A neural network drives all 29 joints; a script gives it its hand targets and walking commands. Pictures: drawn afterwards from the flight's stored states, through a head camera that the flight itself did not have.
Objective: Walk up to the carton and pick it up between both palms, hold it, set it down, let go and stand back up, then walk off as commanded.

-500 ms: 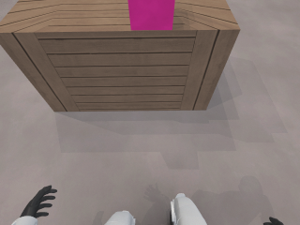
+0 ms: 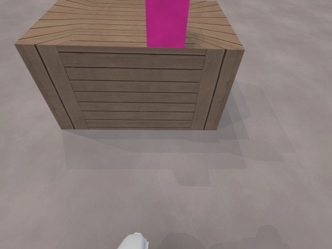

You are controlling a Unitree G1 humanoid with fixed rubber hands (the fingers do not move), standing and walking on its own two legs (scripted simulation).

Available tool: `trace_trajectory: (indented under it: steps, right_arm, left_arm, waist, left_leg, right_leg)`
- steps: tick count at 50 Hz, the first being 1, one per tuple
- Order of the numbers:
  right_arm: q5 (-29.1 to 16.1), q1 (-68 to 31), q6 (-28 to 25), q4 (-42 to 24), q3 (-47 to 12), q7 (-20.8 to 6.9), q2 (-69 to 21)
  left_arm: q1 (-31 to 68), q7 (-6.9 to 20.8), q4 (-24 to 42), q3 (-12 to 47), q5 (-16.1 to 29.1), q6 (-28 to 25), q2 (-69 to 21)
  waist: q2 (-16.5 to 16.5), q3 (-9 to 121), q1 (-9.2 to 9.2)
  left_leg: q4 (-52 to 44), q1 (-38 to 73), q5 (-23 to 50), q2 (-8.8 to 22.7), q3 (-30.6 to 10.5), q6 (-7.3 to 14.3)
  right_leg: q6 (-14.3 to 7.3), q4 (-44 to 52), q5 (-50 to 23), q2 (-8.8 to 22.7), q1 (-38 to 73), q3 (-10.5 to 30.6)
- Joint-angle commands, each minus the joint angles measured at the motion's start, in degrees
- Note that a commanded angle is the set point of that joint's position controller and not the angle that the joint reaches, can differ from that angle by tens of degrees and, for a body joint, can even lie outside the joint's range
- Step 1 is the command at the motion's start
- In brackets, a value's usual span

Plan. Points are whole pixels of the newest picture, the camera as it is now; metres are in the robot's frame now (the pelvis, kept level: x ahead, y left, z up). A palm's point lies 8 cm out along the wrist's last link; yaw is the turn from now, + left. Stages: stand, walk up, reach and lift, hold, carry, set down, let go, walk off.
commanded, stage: walk off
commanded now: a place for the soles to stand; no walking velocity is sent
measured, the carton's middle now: (166, 14) +1.18 +0.03 +0.08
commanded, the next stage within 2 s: stand in 1.14 s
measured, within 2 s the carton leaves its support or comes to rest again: neither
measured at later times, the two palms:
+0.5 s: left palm out of the picture +0.04 +0.33 -0.09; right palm out of the picture +0.06 -0.32 -0.06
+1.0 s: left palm out of the picture +0.12 +0.33 -0.08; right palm out of the picture +0.15 -0.26 -0.06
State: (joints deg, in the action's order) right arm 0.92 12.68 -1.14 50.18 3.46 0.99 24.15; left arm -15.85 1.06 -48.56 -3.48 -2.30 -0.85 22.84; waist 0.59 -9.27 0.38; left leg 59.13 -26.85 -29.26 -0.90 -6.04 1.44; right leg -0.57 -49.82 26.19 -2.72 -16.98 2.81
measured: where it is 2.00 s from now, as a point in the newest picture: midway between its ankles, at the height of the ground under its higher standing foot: outside the picture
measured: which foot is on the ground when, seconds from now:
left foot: down 0.00-1.00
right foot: down 0.00-1.00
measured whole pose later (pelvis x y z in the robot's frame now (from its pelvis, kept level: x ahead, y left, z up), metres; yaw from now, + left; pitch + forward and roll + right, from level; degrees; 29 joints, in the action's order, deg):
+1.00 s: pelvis +0.02 +0.03 +0.04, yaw +0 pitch -3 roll -1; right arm -0.4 2.3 -2.6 56.5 0.8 -0.1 19.8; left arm -5.6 -0.1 -56.7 -1.4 0.2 -2.0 21.9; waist -0.9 -7.9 0.5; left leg 31.6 -13.2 -14.9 -1.8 -0.8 2.2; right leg 1.6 -29.6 15.2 -0.6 -11.1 4.3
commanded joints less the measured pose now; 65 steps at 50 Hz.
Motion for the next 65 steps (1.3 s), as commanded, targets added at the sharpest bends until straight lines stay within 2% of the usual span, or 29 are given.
trace_trajectory:
  steps: [1,3,4,6,7,8,10,13,15,17,18,20,21,22,24,26,28,29,33,35,37,42,43,47,52,56,60,63,65]
  right_arm:
    - [-0.4,2.9,-2.1,-2.3,3.0,-0.3,12.0]
    - [0.3,2.8,-3.2,-1.0,2.6,-0.2,11.7]
    - [0.2,4.4,-3.6,-0.9,2.7,-0.4,12.1]
    - [0.1,7.1,-3.8,-0.2,3.8,0.0,17.8]
    - [0.9,3.6,-3.9,-0.1,4.0,-0.2,18.9]
    - [0.6,0.9,-4.3,0.1,3.8,-0.2,18.6]
    - [0.5,-3.0,-4.3,-0.8,3.0,-0.2,15.6]
    - [0.4,-4.4,-3.3,-1.0,1.9,-0.3,14.6]
    - [0.1,-2.3,-2.1,-0.9,2.0,-0.8,12.8]
    - [-0.4,-2.7,-2.0,-2.0,2.2,-1.0,12.4]
    - [-0.2,-2.9,-1.8,-1.5,1.9,-0.9,12.1]
    - [-0.6,-2.8,-2.2,0.1,2.1,-0.7,12.1]
    - [-0.8,-2.8,-2.6,-0.5,2.4,-0.5,12.3]
    - [-1.0,0.0,-2.7,0.0,1.9,-0.6,11.8]
    - [-1.7,0.8,-3.3,1.1,1.2,-0.4,10.7]
    - [0.0,6.1,-3.1,1.3,1.5,-0.5,9.9]
    - [0.0,0.6,-4.0,1.8,1.7,-0.3,13.2]
    - [-0.2,-2.1,-4.2,0.6,1.4,-0.3,13.0]
    - [-0.1,-7.5,-3.5,1.6,1.0,-0.4,12.0]
    - [-0.3,-6.7,-3.1,2.1,1.0,-0.7,10.4]
    - [-0.4,-6.4,-3.2,2.2,0.6,-0.5,9.8]
    - [-1.8,-9.4,-2.6,3.8,0.3,-0.6,8.8]
    - [-1.3,-7.2,-2.7,2.8,0.1,-0.3,9.1]
    - [-1.5,-10.1,-2.2,3.4,0.5,-0.6,9.1]
    - [-1.4,-13.0,-1.5,3.1,0.3,-0.7,9.7]
    - [-0.9,-12.5,-1.9,4.3,0.2,-1.2,8.8]
    - [-0.3,-14.9,-0.8,6.2,0.1,-0.7,8.5]
    - [-0.9,-15.4,-0.8,7.8,0.3,-1.0,9.0]
    - [-1.3,-13.1,-0.6,8.6,0.3,-0.9,9.4]
  left_arm:
    - [5.3,-0.5,6.4,-3.4,0.6,-1.5,15.6]
    - [5.4,-0.2,5.4,-3.4,0.6,-1.2,16.1]
    - [5.5,-0.5,5.0,-2.2,1.5,-1.1,13.2]
    - [8.1,-0.3,4.2,-2.9,0.9,-0.7,12.1]
    - [6.2,-0.4,3.9,-3.1,0.5,-0.9,13.1]
    - [2.6,0.0,2.0,-3.5,0.7,-1.3,14.0]
    - [-2.7,0.5,-0.9,-3.1,1.2,-1.1,11.5]
    - [-2.7,0.8,-0.3,-3.6,0.9,-1.4,11.5]
    - [-4.9,1.0,-1.9,-3.9,0.9,-0.9,11.2]
    - [-4.2,0.9,-0.3,-4.4,0.6,-1.2,13.2]
    - [-3.7,0.8,-0.3,-4.4,0.7,-1.2,13.2]
    - [0.5,-0.2,1.0,-4.4,0.6,-1.4,15.3]
    - [0.5,-0.3,1.6,-4.0,0.4,-1.7,16.5]
    - [4.2,-0.4,2.5,-2.9,0.6,-2.4,14.1]
    - [5.9,-0.7,2.3,-2.0,1.3,-2.2,12.6]
    - [7.5,-0.8,2.5,-1.5,1.5,-1.6,11.9]
    - [6.4,-0.5,0.5,-0.5,2.4,-1.0,8.9]
    - [4.4,-1.0,-1.5,-1.5,2.4,-0.8,10.5]
    - [3.1,-1.0,-3.8,-1.4,2.8,-1.7,10.3]
    - [4.7,-1.1,-3.1,-1.5,2.4,-2.0,10.0]
    - [6.2,-1.0,-3.0,-0.8,2.7,-2.3,10.4]
    - [8.9,-1.7,-5.0,-0.4,2.3,-2.5,11.0]
    - [8.2,-1.5,-4.0,-0.7,2.7,-2.3,10.6]
    - [9.9,-1.6,-5.2,-0.2,2.4,-1.9,10.9]
    - [10.1,-1.3,-6.5,-0.3,2.4,-1.2,11.4]
    - [11.3,-1.0,-6.2,0.4,2.1,-1.6,11.0]
    - [13.8,-1.4,-8.5,0.7,2.1,-1.2,10.7]
    - [14.6,-1.4,-8.9,1.0,2.1,-0.9,9.9]
    - [13.9,-1.6,-10.5,1.5,2.6,-1.4,10.2]
  waist:
    - [-13.5,2.5,-1.60]
    - [-14.8,-2.2,-1.89]
    - [-7.3,-0.3,-3.58]
    - [1.8,1.9,-5.05]
    - [5.0,-0.5,-3.59]
    - [1.9,-1.2,-0.70]
    - [5.7,-0.2,0.41]
    - [8.3,-0.8,1.81]
    - [5.4,1.1,0.93]
    - [-0.6,1.1,1.44]
    - [2.0,-0.9,1.82]
    - [-5.9,-1.4,1.61]
    - [-4.2,-1.0,1.76]
    - [-4.5,1.5,-1.21]
    - [-9.9,4.0,-1.96]
    - [-9.0,4.6,-4.41]
    - [6.8,-1.5,-2.36]
    - [8.0,-0.3,-0.16]
    - [2.1,2.0,1.98]
    - [3.2,7.3,0.31]
    - [6.8,8.2,-0.76]
    - [-2.2,12.6,-0.79]
    - [1.4,14.7,-1.15]
    - [-2.9,12.4,-0.63]
    - [0.4,11.1,0.29]
    - [4.2,11.0,-0.70]
    - [0.5,12.3,-1.63]
    - [0.9,9.2,-0.73]
    - [-0.9,12.4,-1.45]
  left_leg:
    - [-7.3,4.9,2.8,0.4,3.9,0.9]
    - [-19.8,9.6,1.9,0.3,4.1,2.0]
    - [-24.3,16.0,0.7,0.9,1.1,2.8]
    - [-42.6,13.6,-31.4,16.4,-33.1,11.8]
    - [-46.7,6.9,-32.7,20.6,-39.9,14.4]
    - [-44.9,6.9,-24.5,18.7,-35.0,13.9]
    - [-42.4,7.2,-13.8,16.3,-23.3,10.5]
    - [-39.8,-5.2,-13.7,14.9,-19.0,8.2]
    - [-39.8,-2.6,-16.8,7.7,-8.6,3.9]
    - [-30.7,-4.4,-13.6,4.1,-4.7,2.8]
    - [-26.8,-6.3,-10.7,0.5,-2.0,0.9]
    - [-11.7,-3.4,0.2,-1.6,4.5,-0.2]
    - [-8.3,-4.8,1.2,0.0,2.1,0.3]
    - [-10.6,1.2,3.8,2.8,1.3,-0.5]
    - [-18.1,8.2,6.7,4.1,2.0,0.5]
    - [-28.2,17.8,4.8,3.2,-2.9,2.2]
    - [-45.2,11.4,-6.7,14.9,-25.6,7.8]
    - [-42.9,7.5,0.3,16.4,-26.5,9.3]
    - [-38.1,6.8,10.1,13.9,-13.5,7.2]
    - [-34.9,9.8,19.2,7.7,-5.2,3.6]
    - [-34.3,10.5,21.6,7.0,-5.3,3.4]
    - [-32.1,17.4,31.2,7.2,-2.5,3.5]
    - [-32.4,20.1,33.6,6.9,-1.2,3.0]
    - [-34.5,18.9,29.7,7.9,-2.6,4.0]
    - [-39.7,15.8,16.7,10.3,-6.6,5.2]
    - [-38.8,16.4,18.1,6.1,-1.4,2.4]
    - [-36.1,21.7,31.3,6.4,-0.5,1.1]
    - [-38.8,20.6,22.3,7.3,-0.8,-0.3]
    - [-38.6,22.5,27.7,7.1,-0.6,-0.1]
  right_leg:
    - [-12.1,28.8,18.4,14.5,-8.9,22.3]
    - [-11.0,26.1,21.0,13.5,-14.1,21.2]
    - [-7.9,21.7,13.9,10.6,-17.6,14.8]
    - [-2.1,3.1,10.5,0.3,-22.1,1.6]
    - [-1.2,-4.4,7.6,3.0,-18.2,2.3]
    - [-1.0,-3.0,6.4,4.7,-15.2,1.5]
    - [-1.0,2.6,1.1,5.5,-10.6,0.3]
    - [-1.8,11.5,-1.8,4.4,3.8,0.4]
    - [-3.0,17.4,4.7,2.0,3.0,2.1]
    - [-5.1,25.2,16.6,5.9,3.2,11.8]
    - [-6.4,29.1,22.8,9.8,1.7,17.5]
    - [-10.7,37.1,26.4,17.6,-2.5,26.3]
    - [-12.7,36.1,18.4,19.9,-1.1,29.6]
    - [-11.6,34.5,9.9,18.3,-3.3,22.5]
    - [-9.8,30.1,-5.6,14.1,-3.2,15.5]
    - [-7.1,24.3,1.1,12.7,-12.7,14.1]
    - [-0.8,9.4,-5.2,2.7,-13.0,2.7]
    - [-0.3,9.9,-1.5,3.5,-8.8,2.6]
    - [-1.1,19.2,-8.1,3.4,0.5,1.5]
    - [-2.7,22.3,-14.8,4.5,4.2,5.5]
    - [-1.9,20.9,-22.6,6.7,6.6,5.7]
    - [-3.0,24.3,-29.4,7.2,8.1,5.1]
    - [-3.2,23.3,-28.5,7.2,7.4,6.4]
    - [-2.9,23.7,-26.2,6.1,7.2,4.4]
    - [-1.7,23.9,-15.2,4.5,8.8,3.4]
    - [-2.6,25.2,-18.1,6.8,7.8,5.4]
    - [-1.7,27.1,-27.7,8.4,7.2,5.3]
    - [-1.0,29.9,-18.4,8.1,5.8,5.3]
    - [-0.9,30.4,-22.1,8.8,8.7,5.8]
